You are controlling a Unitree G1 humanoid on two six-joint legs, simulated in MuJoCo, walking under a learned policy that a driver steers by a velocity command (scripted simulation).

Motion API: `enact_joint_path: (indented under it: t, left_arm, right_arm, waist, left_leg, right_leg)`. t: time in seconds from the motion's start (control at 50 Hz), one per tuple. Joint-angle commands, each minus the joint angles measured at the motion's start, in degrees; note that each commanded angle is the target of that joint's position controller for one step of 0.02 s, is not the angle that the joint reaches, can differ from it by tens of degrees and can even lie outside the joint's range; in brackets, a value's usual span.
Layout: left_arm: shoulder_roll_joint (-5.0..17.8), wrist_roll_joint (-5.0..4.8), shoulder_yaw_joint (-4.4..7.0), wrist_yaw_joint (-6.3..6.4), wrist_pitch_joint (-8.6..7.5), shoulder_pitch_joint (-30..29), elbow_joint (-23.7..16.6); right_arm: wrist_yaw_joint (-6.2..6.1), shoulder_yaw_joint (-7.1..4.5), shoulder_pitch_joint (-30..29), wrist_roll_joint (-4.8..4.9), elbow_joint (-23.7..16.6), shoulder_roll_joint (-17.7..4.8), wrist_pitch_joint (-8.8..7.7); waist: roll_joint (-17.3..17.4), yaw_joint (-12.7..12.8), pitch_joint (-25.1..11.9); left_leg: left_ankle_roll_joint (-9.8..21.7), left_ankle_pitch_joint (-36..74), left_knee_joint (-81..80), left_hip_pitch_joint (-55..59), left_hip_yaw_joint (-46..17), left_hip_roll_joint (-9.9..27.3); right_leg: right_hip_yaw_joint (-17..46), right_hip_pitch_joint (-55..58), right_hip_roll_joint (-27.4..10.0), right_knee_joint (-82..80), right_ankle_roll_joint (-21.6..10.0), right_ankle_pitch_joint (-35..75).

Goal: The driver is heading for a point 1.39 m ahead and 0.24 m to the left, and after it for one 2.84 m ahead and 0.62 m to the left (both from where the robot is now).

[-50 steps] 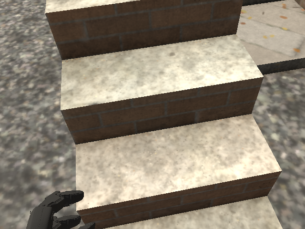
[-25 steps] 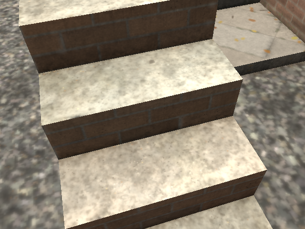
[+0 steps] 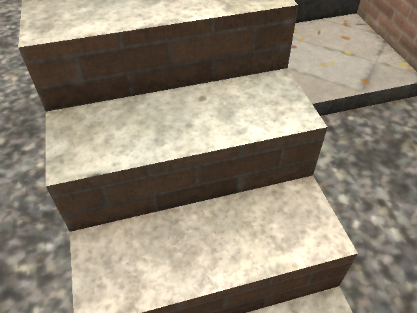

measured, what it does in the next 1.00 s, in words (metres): lifts its left foot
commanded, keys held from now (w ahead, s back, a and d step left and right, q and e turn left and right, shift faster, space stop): no key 0.64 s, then w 0.36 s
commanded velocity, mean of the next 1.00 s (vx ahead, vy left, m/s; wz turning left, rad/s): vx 0.09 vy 0.00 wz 0.00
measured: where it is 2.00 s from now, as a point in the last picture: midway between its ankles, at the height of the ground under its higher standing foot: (163, 286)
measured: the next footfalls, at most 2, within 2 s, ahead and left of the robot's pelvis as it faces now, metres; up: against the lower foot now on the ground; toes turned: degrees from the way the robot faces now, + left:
left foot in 1.08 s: +0.00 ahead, +0.16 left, +0.00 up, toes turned +5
right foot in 1.38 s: +0.29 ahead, +0.03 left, +0.19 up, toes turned -2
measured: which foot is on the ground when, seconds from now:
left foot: down 0.00-0.70, up 0.72-1.00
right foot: down 0.00-1.00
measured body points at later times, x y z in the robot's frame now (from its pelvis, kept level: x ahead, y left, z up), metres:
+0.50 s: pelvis +0.00 +0.00 +0.00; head +0.01 +0.00 +0.45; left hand +0.04 +0.23 -0.15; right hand -0.01 -0.24 -0.16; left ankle -0.05 +0.14 -0.74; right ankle +0.00 -0.07 -0.74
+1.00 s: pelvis +0.05 +0.04 +0.00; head +0.04 +0.06 +0.45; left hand +0.03 +0.30 -0.16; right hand +0.07 -0.20 -0.14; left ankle -0.02 +0.16 -0.65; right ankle -0.01 -0.07 -0.74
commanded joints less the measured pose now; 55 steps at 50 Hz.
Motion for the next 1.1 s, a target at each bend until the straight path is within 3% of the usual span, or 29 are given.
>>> enact_joint_path:
  t: [0.02, 0.64, 0.68, 0.72, 0.74, 0.8, 0.84, 0.86, 0.88, 0.9, 0.94, 0.96, 0.98, 1.0, 1.02, 1.04, 1.06, 1.08, 1.1]
  left_arm:
    - [4.98, -0.08, 1.08, 0.18, -0.43, 1.34, -1.37]
    - [6.01, -0.24, 1.10, 0.80, 0.20, 3.85, 1.06]
    - [7.76, -0.81, 1.70, 0.98, 0.35, 4.80, 1.28]
    - [10.19, -1.16, 2.75, 1.08, 0.48, 6.38, 1.05]
    - [10.92, -1.02, 3.17, 1.12, 0.40, 7.28, 0.98]
    - [12.05, -0.60, 4.00, 1.32, -0.39, 7.91, 0.73]
    - [12.85, -0.53, 3.84, 1.50, -1.71, 8.06, 1.28]
    - [12.82, -1.09, 3.39, 1.32, -2.12, 7.27, 2.13]
    - [12.07, -1.62, 2.85, 0.99, -2.46, 5.99, 2.25]
    - [10.22, -1.30, 2.26, 0.20, -2.00, 5.24, 2.48]
    - [10.71, -1.29, 2.21, -0.75, -1.26, 1.13, 1.26]
    - [11.12, -1.12, 2.08, -1.35, -1.06, 0.34, 1.27]
    - [12.48, -1.20, 2.11, -1.67, -1.20, -0.18, 1.13]
    - [13.94, -0.92, 2.18, -1.67, -1.01, -1.02, 0.58]
    - [13.72, -0.81, 1.83, -1.14, -0.99, -1.69, -0.33]
    - [12.52, -1.36, 1.04, -1.07, -0.98, -4.10, -1.21]
    - [12.78, -1.73, 0.70, -1.67, -1.73, -7.83, -4.08]
    - [11.39, -1.83, -0.15, -2.73, -2.55, -9.48, -7.03]
    - [2.45, -0.68, -1.79, -4.54, -5.91, -6.27, -6.64]
  right_arm:
    - [-0.34, -0.72, 3.26, -0.01, 0.11, -4.78, -0.17]
    - [-0.65, -0.62, 2.53, 0.31, 4.90, -5.13, -0.25]
    - [-0.81, -0.73, 3.06, 0.66, 5.12, -5.28, -0.25]
    - [-1.00, -0.59, 1.30, 0.89, 3.99, -5.24, -0.68]
    - [-0.93, -0.33, 0.79, 0.84, 3.54, -4.66, -1.06]
    - [0.02, 0.17, 2.21, 0.77, 3.66, -3.62, -2.35]
    - [0.54, -0.58, 2.03, 1.94, 2.41, -5.16, -3.05]
    - [1.10, -0.69, 2.66, 2.45, 1.47, -4.51, -3.79]
    - [1.77, -0.49, 1.97, 2.95, -0.04, -3.88, -4.46]
    - [2.62, 0.30, -0.56, 2.44, -1.44, -2.31, -5.09]
    - [3.72, 1.29, 0.28, 2.00, -1.75, -1.24, -5.59]
    - [3.98, 2.22, 0.77, 1.35, -1.35, 0.06, -5.90]
    - [3.76, 2.62, 2.70, 1.28, -1.43, -0.65, -5.49]
    - [3.35, 2.55, 2.16, 0.99, -2.17, -2.17, -5.21]
    - [3.33, 1.60, 6.03, 0.51, -1.27, -4.02, -5.05]
    - [3.80, 0.13, 13.01, 0.07, 0.76, -6.15, -5.56]
    - [4.45, -0.85, 18.45, -0.47, 3.52, -7.86, -6.25]
    - [4.55, 0.78, 19.96, -0.56, 6.40, -3.21, -5.59]
    - [3.19, 1.63, 19.88, -1.73, 7.11, -5.89, -4.55]
  waist:
    - [-0.91, 0.09, -0.50]
    - [-0.57, 0.03, 1.70]
    - [-2.04, 0.29, 1.48]
    - [-4.35, 1.50, 3.66]
    - [-5.77, 1.92, 4.53]
    - [-6.87, 1.91, 3.61]
    - [-6.56, 1.47, 2.53]
    - [-4.88, -0.32, 2.52]
    - [-3.52, -1.72, 2.74]
    - [-2.14, -1.73, 2.71]
    - [-0.72, -3.09, 0.82]
    - [-3.12, -3.34, 1.16]
    - [-5.28, -4.50, 0.46]
    - [-4.89, -5.08, 0.90]
    - [-2.73, -6.90, 1.24]
    - [0.61, -11.25, 0.91]
    - [2.99, -12.49, 1.60]
    - [6.96, -9.10, 0.88]
    - [22.41, -4.04, -0.78]
  left_leg:
    - [2.75, 7.65, -3.42, -5.17, -2.79, 2.79]
    - [2.68, 6.62, -5.13, -5.42, -2.48, 2.95]
    - [3.61, -2.64, -2.05, -7.03, -0.34, 0.96]
    - [5.23, -8.98, 4.98, -13.86, 1.23, -0.46]
    - [5.86, -9.39, 9.24, -16.80, 1.49, -0.53]
    - [6.28, -10.14, 28.88, -20.43, 0.08, 0.60]
    - [4.30, -15.47, 59.16, -30.23, -3.86, 1.28]
    - [4.09, -14.44, 67.27, -35.86, -5.58, 1.87]
    - [3.75, -13.07, 63.93, -39.11, -5.60, 3.05]
    - [3.86, -9.86, 61.09, -38.24, -2.73, 2.91]
    - [4.25, -9.55, 48.28, -27.57, 1.51, 2.35]
    - [4.68, -8.16, 48.48, -23.35, 2.32, 2.36]
    - [5.67, -10.28, 43.22, -19.56, 2.47, 2.82]
    - [6.74, -12.65, 32.77, -16.30, 2.85, 2.42]
    - [7.51, -8.38, 17.91, -11.10, 4.50, 0.54]
    - [8.15, 4.47, 1.80, -6.82, 5.35, -1.40]
    - [8.44, 13.78, -10.82, -1.74, 3.90, -2.02]
    - [7.87, 33.78, -17.15, 5.49, -2.13, 4.38]
    - [5.04, 101.18, 7.91, 20.85, -10.99, 12.97]
  right_leg:
    - [8.62, 6.92, -8.49, -2.58, -0.69, 20.40]
    - [8.39, 6.03, -7.87, -4.78, -0.47, 12.87]
    - [10.09, 5.77, -8.24, -6.09, -2.50, -2.83]
    - [16.61, 4.13, -12.09, -9.04, -6.44, -24.15]
    - [20.78, 3.36, -14.82, -10.64, -8.33, -29.27]
    - [29.80, -1.60, -21.62, -13.25, -13.19, -30.17]
    - [34.83, -1.09, -26.66, -15.00, -15.85, -27.70]
    - [31.46, 1.43, -25.40, -14.41, -14.24, -25.48]
    - [25.47, 3.68, -21.90, -13.62, -11.84, -22.21]
    - [20.10, 3.23, -18.66, -12.97, -10.22, -14.34]
    - [11.10, -1.98, -14.62, -13.65, -8.85, -6.01]
    - [9.94, -5.39, -15.49, -14.87, -9.49, -0.95]
    - [9.44, -5.88, -16.79, -15.08, -10.17, 1.44]
    - [7.82, -6.12, -16.65, -13.35, -10.53, 7.53]
    - [6.14, -5.13, -14.25, -5.96, -9.90, 14.89]
    - [2.33, -0.80, -10.20, 7.48, -8.46, 29.65]
    - [-0.12, -0.38, -7.09, 25.11, -5.41, 38.49]
    - [-0.41, -11.85, -7.17, 47.38, -3.76, 10.40]
    - [6.20, -39.48, 2.89, 80.36, -2.39, -18.37]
